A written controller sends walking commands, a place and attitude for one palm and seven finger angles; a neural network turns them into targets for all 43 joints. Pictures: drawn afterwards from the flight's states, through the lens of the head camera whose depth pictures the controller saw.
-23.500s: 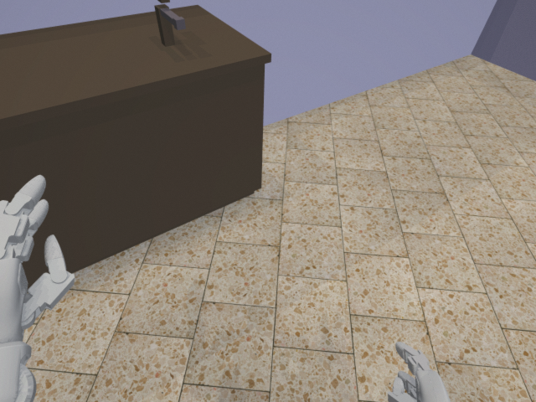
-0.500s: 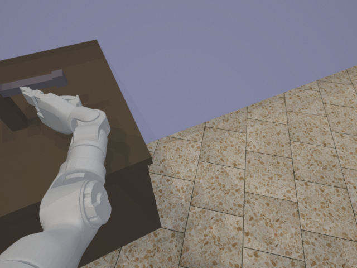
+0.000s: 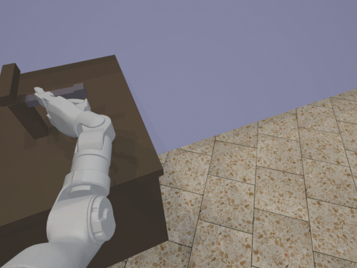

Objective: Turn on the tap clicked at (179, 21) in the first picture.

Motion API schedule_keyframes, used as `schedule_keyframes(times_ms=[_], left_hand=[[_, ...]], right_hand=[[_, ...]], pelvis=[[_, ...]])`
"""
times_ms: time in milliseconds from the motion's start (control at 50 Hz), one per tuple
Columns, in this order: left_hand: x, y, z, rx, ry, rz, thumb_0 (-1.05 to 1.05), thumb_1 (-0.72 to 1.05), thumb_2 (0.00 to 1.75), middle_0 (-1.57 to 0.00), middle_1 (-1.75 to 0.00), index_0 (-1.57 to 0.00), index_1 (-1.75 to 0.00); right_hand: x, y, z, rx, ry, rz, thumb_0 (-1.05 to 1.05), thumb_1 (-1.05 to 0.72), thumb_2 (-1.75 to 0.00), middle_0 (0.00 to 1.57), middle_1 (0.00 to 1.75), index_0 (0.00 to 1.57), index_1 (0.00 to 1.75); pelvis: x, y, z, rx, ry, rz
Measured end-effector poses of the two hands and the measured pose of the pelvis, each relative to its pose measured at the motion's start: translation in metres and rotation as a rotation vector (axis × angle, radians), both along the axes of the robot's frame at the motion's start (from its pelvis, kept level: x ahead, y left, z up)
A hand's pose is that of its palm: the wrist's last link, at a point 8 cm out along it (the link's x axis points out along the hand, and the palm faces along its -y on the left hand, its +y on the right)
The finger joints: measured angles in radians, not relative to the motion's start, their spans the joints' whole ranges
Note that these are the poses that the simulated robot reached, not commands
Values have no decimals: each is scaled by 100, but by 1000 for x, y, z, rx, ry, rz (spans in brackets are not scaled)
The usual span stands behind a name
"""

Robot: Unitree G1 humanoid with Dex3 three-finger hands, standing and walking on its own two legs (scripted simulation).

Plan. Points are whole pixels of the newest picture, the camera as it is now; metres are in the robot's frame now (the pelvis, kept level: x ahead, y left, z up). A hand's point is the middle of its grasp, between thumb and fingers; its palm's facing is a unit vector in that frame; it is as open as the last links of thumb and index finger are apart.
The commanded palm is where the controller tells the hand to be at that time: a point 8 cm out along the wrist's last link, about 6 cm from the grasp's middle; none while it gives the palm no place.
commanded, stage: lift the hand up off the lever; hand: left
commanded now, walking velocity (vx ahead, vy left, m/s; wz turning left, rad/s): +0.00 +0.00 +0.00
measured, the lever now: (80, 91) +0.52 +0.25 +0.13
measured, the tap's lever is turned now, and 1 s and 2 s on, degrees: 86 86 86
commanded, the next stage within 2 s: draw the hand back beside the body in 1.70 s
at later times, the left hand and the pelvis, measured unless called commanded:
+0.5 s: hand (80, 105) +0.43 +0.21 +0.16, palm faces +0.83 -0.55 -0.09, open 7.8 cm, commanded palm +0.38 +0.22 +0.17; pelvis +0.00 +0.00 +0.01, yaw +0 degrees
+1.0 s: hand (87, 97) +0.44 +0.19 +0.18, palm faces +0.81 -0.57 -0.09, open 7.8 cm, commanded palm +0.38 +0.21 +0.19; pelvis -0.01 +0.00 +0.01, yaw +0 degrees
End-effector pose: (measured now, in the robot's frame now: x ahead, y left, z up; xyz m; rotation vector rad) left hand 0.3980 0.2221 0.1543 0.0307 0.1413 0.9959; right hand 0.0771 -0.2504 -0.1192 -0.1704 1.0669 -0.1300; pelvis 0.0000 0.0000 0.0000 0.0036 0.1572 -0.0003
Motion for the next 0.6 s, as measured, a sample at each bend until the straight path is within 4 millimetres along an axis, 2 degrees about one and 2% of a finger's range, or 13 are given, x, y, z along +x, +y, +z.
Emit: schedule_keyframes(times_ms=[160, 300, 600], left_hand=[[-11, -1, -4, -27, 23, -13, 1, 90, 90, -15, -15, -15, -15], [-14, -8, 10, -6, -21, -23, 1, 90, 90, -15, -15, -15, -15], [-29, 0, 22, -1, -4, -11, 1, 90, 90, -15, -15, -15, -15]], right_hand=[[16, 5, 4, 5, -26, 20, 1, -90, -90, 20, 30, 20, 30], [26, 11, 4, 20, -54, 29, 1, -90, -90, 20, 30, 20, 30], [25, 9, 9, 12, -80, 41, 1, -90, -90, 20, 30, 20, 30]], pelvis=[[1, 2, 3, -1, -27, 7], [0, 3, 3, 0, -35, 4], [-10, 1, 6, 2, -65, 8]])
